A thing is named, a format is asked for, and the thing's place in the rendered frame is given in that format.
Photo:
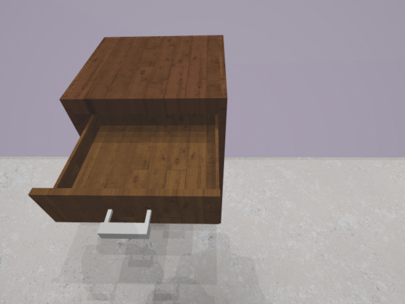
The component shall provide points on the drawer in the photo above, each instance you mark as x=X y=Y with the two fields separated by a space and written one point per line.
x=130 y=163

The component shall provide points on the handle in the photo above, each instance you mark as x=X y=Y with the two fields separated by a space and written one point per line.
x=123 y=230

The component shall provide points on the cabinet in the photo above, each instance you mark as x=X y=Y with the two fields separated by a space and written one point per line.
x=151 y=75

